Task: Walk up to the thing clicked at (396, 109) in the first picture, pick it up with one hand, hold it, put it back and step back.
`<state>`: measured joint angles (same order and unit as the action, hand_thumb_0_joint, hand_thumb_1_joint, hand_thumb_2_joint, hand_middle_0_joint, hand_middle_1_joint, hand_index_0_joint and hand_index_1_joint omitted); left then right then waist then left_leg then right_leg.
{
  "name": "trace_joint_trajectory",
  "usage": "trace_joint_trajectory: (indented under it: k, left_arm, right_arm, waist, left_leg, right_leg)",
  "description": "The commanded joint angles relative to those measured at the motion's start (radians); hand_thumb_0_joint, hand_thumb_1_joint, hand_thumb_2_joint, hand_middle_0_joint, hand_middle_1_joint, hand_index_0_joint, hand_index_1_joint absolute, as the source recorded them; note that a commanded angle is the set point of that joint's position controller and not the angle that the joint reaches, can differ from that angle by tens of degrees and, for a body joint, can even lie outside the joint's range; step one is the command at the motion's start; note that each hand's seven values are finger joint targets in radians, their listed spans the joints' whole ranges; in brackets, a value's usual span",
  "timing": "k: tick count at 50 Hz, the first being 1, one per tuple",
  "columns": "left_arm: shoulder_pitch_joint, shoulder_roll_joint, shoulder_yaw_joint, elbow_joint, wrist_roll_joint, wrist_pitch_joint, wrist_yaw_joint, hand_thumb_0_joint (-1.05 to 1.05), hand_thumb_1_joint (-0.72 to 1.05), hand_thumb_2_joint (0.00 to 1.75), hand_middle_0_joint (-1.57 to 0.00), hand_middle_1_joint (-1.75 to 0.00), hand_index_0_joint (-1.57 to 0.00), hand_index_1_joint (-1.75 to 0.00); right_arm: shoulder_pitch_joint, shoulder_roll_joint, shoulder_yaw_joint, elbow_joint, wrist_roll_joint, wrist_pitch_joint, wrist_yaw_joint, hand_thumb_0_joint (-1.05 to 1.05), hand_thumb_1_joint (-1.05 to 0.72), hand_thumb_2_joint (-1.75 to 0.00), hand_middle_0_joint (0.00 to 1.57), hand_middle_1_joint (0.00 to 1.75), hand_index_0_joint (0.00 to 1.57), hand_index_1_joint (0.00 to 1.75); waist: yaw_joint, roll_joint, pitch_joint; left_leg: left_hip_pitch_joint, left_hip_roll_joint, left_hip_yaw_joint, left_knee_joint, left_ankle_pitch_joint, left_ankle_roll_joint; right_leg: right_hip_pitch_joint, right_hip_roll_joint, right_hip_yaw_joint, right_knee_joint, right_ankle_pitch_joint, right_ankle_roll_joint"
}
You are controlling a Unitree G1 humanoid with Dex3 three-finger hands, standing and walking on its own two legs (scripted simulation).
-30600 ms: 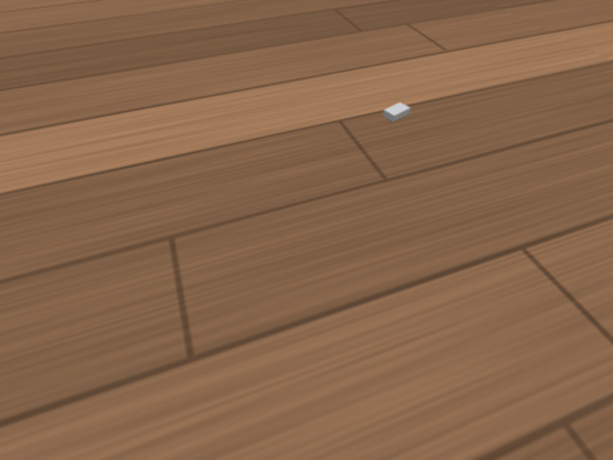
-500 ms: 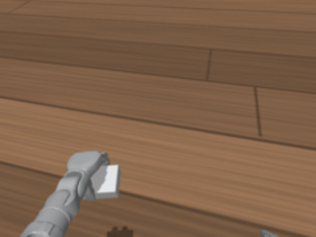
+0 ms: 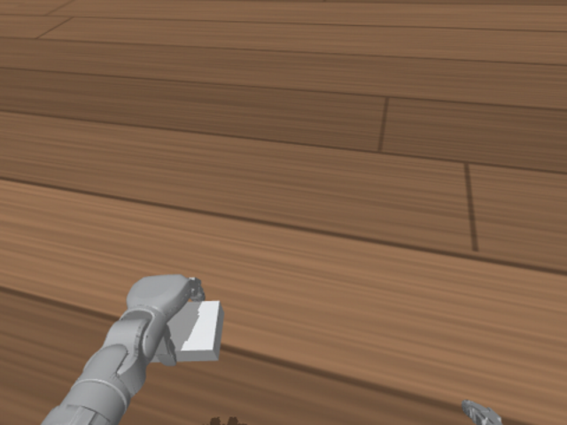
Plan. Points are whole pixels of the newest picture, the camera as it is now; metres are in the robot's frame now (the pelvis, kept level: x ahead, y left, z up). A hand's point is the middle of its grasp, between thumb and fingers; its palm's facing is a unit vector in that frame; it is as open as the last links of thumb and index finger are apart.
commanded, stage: hold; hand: left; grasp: from above
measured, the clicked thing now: (177, 331) +0.30 +0.22 -0.09
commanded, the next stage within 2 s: crouch in 0.90 s
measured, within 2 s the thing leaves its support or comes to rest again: neither
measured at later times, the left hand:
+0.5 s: hand (171, 325) +0.28 +0.21 -0.03, palm faces -0.44 -0.05 -0.90, open 10.8 cm
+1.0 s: hand (167, 319) +0.29 +0.21 -0.03, palm faces -0.44 -0.05 -0.90, open 10.8 cm
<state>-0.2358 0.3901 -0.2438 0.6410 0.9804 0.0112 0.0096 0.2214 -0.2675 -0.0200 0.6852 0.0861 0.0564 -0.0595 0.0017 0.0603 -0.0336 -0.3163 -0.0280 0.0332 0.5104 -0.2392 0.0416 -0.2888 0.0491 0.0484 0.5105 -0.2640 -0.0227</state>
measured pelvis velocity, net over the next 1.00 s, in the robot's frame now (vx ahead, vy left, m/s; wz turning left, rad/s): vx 0.00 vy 0.00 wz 0.00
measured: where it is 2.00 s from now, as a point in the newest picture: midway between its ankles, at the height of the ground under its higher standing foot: outside the picture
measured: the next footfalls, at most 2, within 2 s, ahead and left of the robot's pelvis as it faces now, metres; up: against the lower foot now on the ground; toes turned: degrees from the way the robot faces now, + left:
none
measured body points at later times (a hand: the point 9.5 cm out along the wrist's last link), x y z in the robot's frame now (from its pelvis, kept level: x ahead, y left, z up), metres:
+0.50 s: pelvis +0.00 -0.01 +0.00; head +0.00 -0.03 +0.45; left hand +0.30 +0.21 +0.02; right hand +0.15 -0.26 -0.11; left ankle +0.02 +0.09 -0.74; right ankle +0.00 -0.11 -0.74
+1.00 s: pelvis +0.00 +0.00 +0.01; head +0.01 -0.03 +0.45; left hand +0.31 +0.21 +0.02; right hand +0.15 -0.26 -0.11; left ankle +0.02 +0.09 -0.74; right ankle +0.00 -0.11 -0.74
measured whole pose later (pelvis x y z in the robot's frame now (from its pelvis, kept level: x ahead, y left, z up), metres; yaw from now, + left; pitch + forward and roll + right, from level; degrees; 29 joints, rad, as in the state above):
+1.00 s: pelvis +0.00 +0.00 +0.01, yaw +0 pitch +1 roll +0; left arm -0.22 0.40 -0.24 0.59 0.97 0.00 -0.03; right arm 0.20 -0.26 -0.02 0.68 0.10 0.08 -0.07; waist 0.01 0.06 -0.01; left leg -0.25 -0.03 0.03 0.44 -0.21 0.04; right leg -0.22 0.05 0.05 0.44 -0.24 -0.03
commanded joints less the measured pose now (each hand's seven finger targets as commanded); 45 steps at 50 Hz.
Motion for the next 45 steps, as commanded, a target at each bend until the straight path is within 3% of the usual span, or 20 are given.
trace_joint_trajectory:
  k: [1, 6, 9, 16, 17, 20, 24, 31, 33, 36, 38, 41, 45]
  left_arm:
    - [-0.316, 0.215, 0.11, -0.196, -0.004, -0.002, 0.033, 0.0, 0.8, 0.67, -1.08, -0.62, -1.11, -0.59]
    - [-0.31, 0.207, 0.109, -0.221, -0.012, -0.003, 0.03, 0.0, 0.79, 0.64, -1.06, -0.62, -1.1, -0.58]
    - [-0.312, 0.206, 0.103, -0.236, -0.011, 0.001, 0.022, 0.0, 0.77, 0.66, -1.07, -0.61, -1.09, -0.58]
    - [-0.314, 0.208, 0.1, -0.274, -0.022, 0.003, 0.008, 0.0, 0.79, 0.65, -1.07, -0.61, -1.1, -0.58]
    - [-0.298, 0.202, 0.097, -0.231, -0.018, 0.005, 0.004, 0.0, 0.79, 0.66, -1.07, -0.61, -1.11, -0.58]
    - [-0.281, 0.224, 0.12, -0.239, -0.008, 0.004, 0.003, 0.0, 0.76, 0.61, -1.02, -0.62, -1.06, -0.58]
    - [-0.279, 0.201, 0.103, -0.258, -0.014, 0.002, -0.004, 0.0, 0.76, 0.63, -1.03, -0.63, -1.07, -0.59]
    - [-0.309, 0.232, 0.134, -0.258, -0.008, -0.009, 0.02, 0.0, 0.77, 0.67, -1.07, -0.6, -1.1, -0.58]
    - [-0.329, 0.216, 0.114, -0.258, -0.005, -0.006, 0.023, 0.0, 0.77, 0.68, -1.07, -0.62, -1.1, -0.59]
    - [-0.322, 0.236, 0.13, -0.241, -0.007, -0.005, 0.018, 0.0, 0.77, 0.67, -1.06, -0.61, -1.09, -0.58]
    - [-0.319, 0.214, 0.107, -0.24, -0.013, -0.007, 0.005, 0.0, 0.78, 0.66, -1.06, -0.63, -1.09, -0.59]
    - [-0.256, 0.208, 0.11, -0.212, -0.019, -0.005, -0.003, 0.0, 0.78, 0.65, -1.08, -0.59, -1.1, -0.57]
    - [-0.301, 0.216, 0.11, -0.245, -0.015, -0.013, 0.001, 0.0, 0.75, 0.66, -1.06, -0.59, -1.08, -0.57]
  right_arm:
    - [-0.074, -0.13, -0.045, -0.137, -0.005, -0.041, -0.01, 0.0, -0.88, -0.89, 0.2, 0.3, 0.2, 0.3]
    - [-0.094, -0.127, -0.043, -0.143, -0.002, -0.041, -0.012, 0.0, -0.88, -0.89, 0.2, 0.3, 0.2, 0.3]
    - [-0.095, -0.123, -0.039, -0.138, -0.003, -0.04, -0.014, 0.0, -0.89, -0.89, 0.2, 0.3, 0.2, 0.3]
    - [-0.115, -0.121, -0.033, -0.149, 0.001, -0.036, -0.017, 0.0, -0.88, -0.89, 0.2, 0.3, 0.2, 0.3]
    - [-0.119, -0.117, -0.031, -0.148, 0.003, -0.035, -0.018, 0.0, -0.89, -0.89, 0.2, 0.3, 0.2, 0.3]
    - [-0.117, -0.118, -0.029, -0.15, 0.002, -0.032, -0.018, 0.0, -0.88, -0.89, 0.2, 0.3, 0.2, 0.3]
    - [-0.121, -0.12, -0.033, -0.153, 0.004, -0.03, -0.02, 0.0, -0.88, -0.89, 0.2, 0.3, 0.2, 0.3]
    - [-0.119, -0.117, -0.034, -0.146, 0.002, -0.027, -0.02, 0.0, -0.89, -0.89, 0.2, 0.3, 0.2, 0.3]
    - [-0.105, -0.118, -0.037, -0.137, 0.001, -0.026, -0.018, 0.0, -0.89, -0.89, 0.2, 0.3, 0.2, 0.3]
    - [-0.101, -0.119, -0.041, -0.129, 0.004, -0.025, -0.018, 0.0, -0.88, -0.89, 0.2, 0.3, 0.2, 0.3]
    - [-0.101, -0.121, -0.04, -0.135, 0.004, -0.025, -0.019, 0.0, -0.88, -0.89, 0.2, 0.3, 0.2, 0.3]
    - [-0.118, -0.115, -0.037, -0.145, 0.006, -0.023, -0.02, 0.0, -0.88, -0.89, 0.2, 0.3, 0.2, 0.3]
    - [-0.109, -0.115, -0.038, -0.151, 0.007, -0.02, -0.02, 0.0, -0.89, -0.9, 0.2, 0.3, 0.2, 0.3]
  waist:
    - [0.0, -0.026, -0.22]
    - [0.003, -0.049, -0.213]
    - [-0.004, -0.051, -0.232]
    - [0.003, -0.057, -0.209]
    - [0.0, -0.059, -0.178]
    - [0.006, -0.047, -0.189]
    - [-0.002, -0.065, -0.197]
    - [0.005, -0.034, -0.222]
    - [-0.003, -0.052, -0.242]
    - [0.004, -0.032, -0.245]
    - [-0.006, -0.049, -0.23]
    - [0.008, -0.059, -0.202]
    - [0.005, -0.058, -0.202]
  left_leg:
    - [0.16, 0.019, -0.032, -0.072, 0.18, -0.013]
    - [0.169, 0.013, -0.026, -0.081, 0.156, -0.009]
    - [0.187, 0.012, -0.023, -0.073, 0.209, -0.005]
    - [0.191, 0.011, -0.024, -0.093, 0.186, -0.006]
    - [0.175, 0.008, -0.022, -0.097, 0.163, -0.004]
    - [0.177, 0.011, -0.022, -0.104, 0.16, -0.006]
    - [0.193, 0.011, -0.025, -0.101, 0.193, -0.005]
    - [0.209, 0.004, -0.016, -0.099, 0.197, -0.004]
    - [0.217, 0.007, -0.018, -0.087, 0.244, 0.0]
    - [0.223, 0.006, -0.017, -0.088, 0.264, 0.0]
    - [0.217, 0.009, -0.022, -0.094, 0.249, -0.003]
    - [0.206, 0.007, -0.021, -0.104, 0.227, -0.003]
    - [0.205, 0.005, -0.022, -0.103, 0.232, -0.003]
  right_leg:
    - [0.036, 0.003, 0.0, -0.085, 0.163, -0.008]
    - [0.044, -0.001, 0.005, -0.105, 0.148, -0.001]
    - [0.055, -0.004, 0.008, -0.102, 0.207, 0.004]
    - [0.069, -0.006, 0.005, -0.119, 0.183, 0.004]
    - [0.057, -0.009, 0.008, -0.128, 0.166, 0.004]
    - [0.065, -0.007, 0.006, -0.127, 0.152, -0.001]
    - [0.068, -0.005, 0.006, -0.124, 0.188, 0.001]
    - [0.084, -0.013, 0.012, -0.13, 0.196, 0.003]
    - [0.087, -0.009, 0.006, -0.121, 0.243, 0.006]
    - [0.085, -0.01, 0.005, -0.123, 0.258, 0.004]
    - [0.08, -0.005, -0.001, -0.124, 0.242, 0.002]
    - [0.088, -0.01, 0.0, -0.135, 0.224, 0.002]
    - [0.088, -0.011, 0.001, -0.134, 0.236, 0.004]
